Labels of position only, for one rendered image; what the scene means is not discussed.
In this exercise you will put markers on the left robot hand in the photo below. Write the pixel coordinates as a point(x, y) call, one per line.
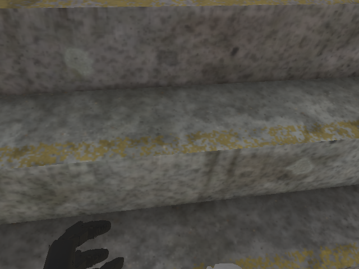
point(62, 253)

